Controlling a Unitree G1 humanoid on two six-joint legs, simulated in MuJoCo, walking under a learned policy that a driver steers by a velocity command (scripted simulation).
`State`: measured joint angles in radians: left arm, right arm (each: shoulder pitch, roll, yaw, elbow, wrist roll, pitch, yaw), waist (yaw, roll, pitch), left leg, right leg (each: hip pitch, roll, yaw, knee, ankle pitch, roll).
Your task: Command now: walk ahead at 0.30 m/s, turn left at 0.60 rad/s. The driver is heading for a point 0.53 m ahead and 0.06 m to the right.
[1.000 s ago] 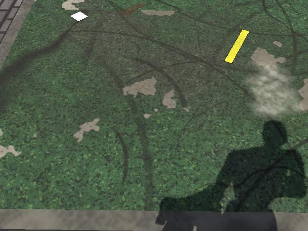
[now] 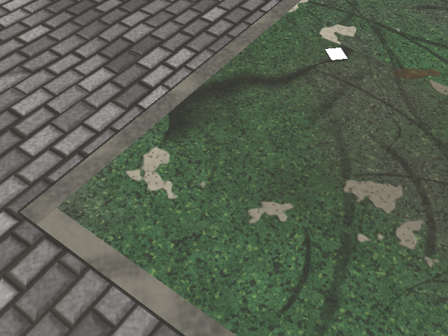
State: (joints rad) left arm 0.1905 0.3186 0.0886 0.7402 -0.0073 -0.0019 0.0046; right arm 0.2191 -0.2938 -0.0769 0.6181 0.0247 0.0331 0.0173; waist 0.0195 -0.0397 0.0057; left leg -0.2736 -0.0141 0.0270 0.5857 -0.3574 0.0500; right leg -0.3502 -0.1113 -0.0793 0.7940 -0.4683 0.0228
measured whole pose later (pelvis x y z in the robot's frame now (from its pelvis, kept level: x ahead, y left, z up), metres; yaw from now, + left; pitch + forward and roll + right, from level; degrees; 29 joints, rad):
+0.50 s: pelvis +0.24 -0.01 -0.01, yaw +1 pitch +2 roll -1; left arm 0.08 0.30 0.05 0.70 -0.02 -0.08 -0.06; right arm 0.39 -0.30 -0.05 0.78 0.00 -0.05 -0.02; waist -0.04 0.01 0.04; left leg -0.10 -0.02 -0.05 0.93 -0.46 0.01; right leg -0.50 0.07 -0.05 0.59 -0.14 -0.09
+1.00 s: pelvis +0.47 +0.02 +0.00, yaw -8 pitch +1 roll +0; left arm 0.25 0.29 0.03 0.80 -0.01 0.00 0.01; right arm 0.12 -0.23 -0.02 0.67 -0.02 -0.07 0.01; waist 0.03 -0.03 0.04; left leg -0.43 -0.03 -0.01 0.51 -0.09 0.02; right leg -0.30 0.05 0.10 0.92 -0.59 0.03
